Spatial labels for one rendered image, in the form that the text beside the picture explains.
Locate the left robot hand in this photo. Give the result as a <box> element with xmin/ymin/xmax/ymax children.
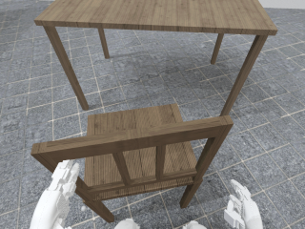
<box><xmin>30</xmin><ymin>159</ymin><xmax>80</xmax><ymax>229</ymax></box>

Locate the left robot thigh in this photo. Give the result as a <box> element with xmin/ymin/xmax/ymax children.
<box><xmin>114</xmin><ymin>219</ymin><xmax>140</xmax><ymax>229</ymax></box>

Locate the right robot hand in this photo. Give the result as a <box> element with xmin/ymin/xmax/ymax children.
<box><xmin>224</xmin><ymin>179</ymin><xmax>263</xmax><ymax>229</ymax></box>

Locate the chair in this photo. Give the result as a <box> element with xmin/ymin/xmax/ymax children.
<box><xmin>30</xmin><ymin>103</ymin><xmax>234</xmax><ymax>223</ymax></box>

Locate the table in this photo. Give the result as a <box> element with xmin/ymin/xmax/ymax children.
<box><xmin>33</xmin><ymin>0</ymin><xmax>278</xmax><ymax>116</ymax></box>

